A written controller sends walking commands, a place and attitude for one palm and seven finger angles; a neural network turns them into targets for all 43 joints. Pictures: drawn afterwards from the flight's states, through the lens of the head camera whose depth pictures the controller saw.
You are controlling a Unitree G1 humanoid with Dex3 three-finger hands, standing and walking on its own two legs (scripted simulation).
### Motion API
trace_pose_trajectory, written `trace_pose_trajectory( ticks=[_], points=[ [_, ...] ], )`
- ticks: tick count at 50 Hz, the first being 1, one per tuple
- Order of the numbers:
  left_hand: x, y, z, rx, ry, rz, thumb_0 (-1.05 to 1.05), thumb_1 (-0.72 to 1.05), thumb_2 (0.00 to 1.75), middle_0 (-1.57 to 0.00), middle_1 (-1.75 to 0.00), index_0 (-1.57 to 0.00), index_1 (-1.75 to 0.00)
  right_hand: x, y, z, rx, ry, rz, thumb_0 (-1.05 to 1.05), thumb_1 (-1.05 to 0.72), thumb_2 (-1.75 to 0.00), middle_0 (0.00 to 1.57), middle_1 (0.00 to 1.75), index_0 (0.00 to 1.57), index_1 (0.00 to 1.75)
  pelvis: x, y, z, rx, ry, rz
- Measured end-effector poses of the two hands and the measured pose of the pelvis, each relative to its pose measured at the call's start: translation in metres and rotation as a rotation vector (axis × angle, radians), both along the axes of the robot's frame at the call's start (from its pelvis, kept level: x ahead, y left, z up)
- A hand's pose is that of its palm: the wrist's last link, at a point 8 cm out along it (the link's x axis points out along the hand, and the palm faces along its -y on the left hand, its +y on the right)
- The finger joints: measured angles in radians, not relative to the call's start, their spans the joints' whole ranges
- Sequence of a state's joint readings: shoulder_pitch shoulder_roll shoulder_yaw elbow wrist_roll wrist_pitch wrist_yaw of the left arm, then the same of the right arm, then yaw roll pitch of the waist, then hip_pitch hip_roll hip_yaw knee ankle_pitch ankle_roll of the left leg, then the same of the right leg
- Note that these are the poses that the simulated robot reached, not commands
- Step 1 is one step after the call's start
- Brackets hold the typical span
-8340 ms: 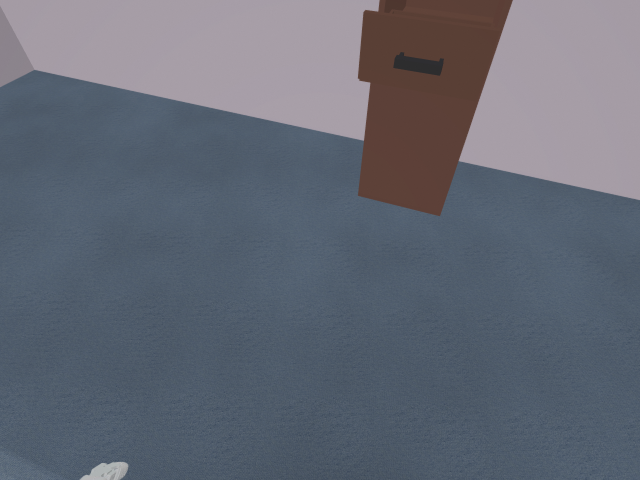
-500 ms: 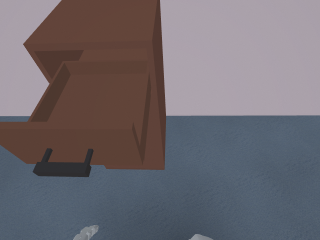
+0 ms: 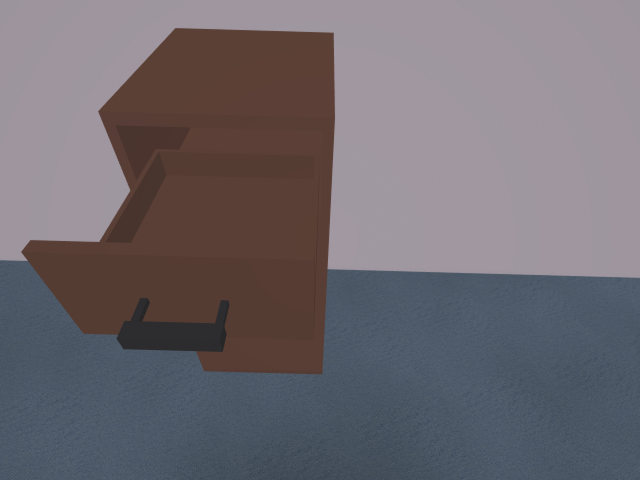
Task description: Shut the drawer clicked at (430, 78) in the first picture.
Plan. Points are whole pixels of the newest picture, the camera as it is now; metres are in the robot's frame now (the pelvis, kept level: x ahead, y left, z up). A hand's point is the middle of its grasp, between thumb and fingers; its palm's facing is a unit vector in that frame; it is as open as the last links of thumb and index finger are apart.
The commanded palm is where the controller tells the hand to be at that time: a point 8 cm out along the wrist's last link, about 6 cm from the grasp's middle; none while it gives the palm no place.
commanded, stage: come to a stop and stand still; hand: left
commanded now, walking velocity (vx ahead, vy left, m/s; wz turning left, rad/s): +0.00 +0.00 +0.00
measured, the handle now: (178, 321) +0.30 +0.20 +0.05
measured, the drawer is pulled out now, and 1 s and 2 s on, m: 0.30 0.30 0.30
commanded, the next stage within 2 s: look again from close up in 1.08 s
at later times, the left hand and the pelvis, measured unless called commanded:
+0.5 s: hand out of the picture +0.03 +0.18 -0.15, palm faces -0.02 -0.97 -0.23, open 7.4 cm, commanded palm none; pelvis +0.02 +0.01 +0.01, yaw -3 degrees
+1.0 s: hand out of the picture +0.06 +0.17 -0.15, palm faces -0.03 -0.97 -0.23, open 7.3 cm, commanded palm none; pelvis +0.03 -0.01 +0.02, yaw -2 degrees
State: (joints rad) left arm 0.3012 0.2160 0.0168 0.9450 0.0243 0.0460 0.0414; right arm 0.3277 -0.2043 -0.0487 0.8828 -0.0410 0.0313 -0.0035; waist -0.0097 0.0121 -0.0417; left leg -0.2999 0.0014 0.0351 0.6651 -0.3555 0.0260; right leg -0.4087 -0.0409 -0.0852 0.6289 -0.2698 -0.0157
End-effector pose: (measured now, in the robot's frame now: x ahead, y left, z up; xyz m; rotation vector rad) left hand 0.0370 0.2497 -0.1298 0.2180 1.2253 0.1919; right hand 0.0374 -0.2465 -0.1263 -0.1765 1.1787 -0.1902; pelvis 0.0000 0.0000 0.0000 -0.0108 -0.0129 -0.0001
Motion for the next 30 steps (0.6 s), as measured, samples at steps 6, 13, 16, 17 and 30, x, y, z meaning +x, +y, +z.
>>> trace_pose_trajectory(
  ticks=[6, 13, 16, 17, 30],
  points=[
    [0.0, 0.014, 0.008, -0.006, 0.007, -0.021, 0.01, 0.9, 0.9, -0.2, -0.3, -0.2, -0.3, -0.022, 0.03, -0.006, 0.042, 0.063, -0.013, 0.01, -0.91, -0.9, 0.2, 0.3, 0.2, 0.3, -0.001, 0.017, 0.006, 0.013, -0.008, -0.021],
    [-0.008, 0.011, 0.011, -0.011, 0.061, -0.028, 0.0, 0.9, 0.9, -0.2, -0.3, -0.2, -0.3, -0.031, 0.05, -0.013, 0.096, 0.124, -0.026, 0.01, -0.92, -0.9, 0.2, 0.3, 0.2, 0.3, 0.003, 0.024, 0.01, 0.025, -0.016, -0.032],
    [-0.011, 0.006, 0.011, -0.016, 0.089, -0.025, 0.0, 0.9, 0.9, -0.2, -0.3, -0.2, -0.3, -0.031, 0.051, -0.014, 0.105, 0.145, -0.031, 0.01, -0.92, -0.9, 0.2, 0.3, 0.2, 0.3, 0.007, 0.022, 0.011, 0.028, -0.012, -0.036],
    [-0.012, 0.004, 0.011, -0.018, 0.099, -0.024, 0.0, 0.9, 0.9, -0.2, -0.3, -0.2, -0.3, -0.03, 0.05, -0.014, 0.107, 0.151, -0.033, 0.01, -0.92, -0.9, 0.2, 0.3, 0.2, 0.3, 0.009, 0.022, 0.011, 0.029, -0.01, -0.037],
    [-0.006, -0.024, 0.006, -0.045, 0.149, -0.019, 0.01, 0.91, 0.9, -0.2, -0.3, -0.2, -0.3, -0.012, 0.03, -0.013, 0.087, 0.174, -0.045, 0.01, -0.91, -0.9, 0.2, 0.3, 0.2, 0.3, 0.025, 0.006, 0.012, 0.027, -0.006, -0.046]
  ],
)
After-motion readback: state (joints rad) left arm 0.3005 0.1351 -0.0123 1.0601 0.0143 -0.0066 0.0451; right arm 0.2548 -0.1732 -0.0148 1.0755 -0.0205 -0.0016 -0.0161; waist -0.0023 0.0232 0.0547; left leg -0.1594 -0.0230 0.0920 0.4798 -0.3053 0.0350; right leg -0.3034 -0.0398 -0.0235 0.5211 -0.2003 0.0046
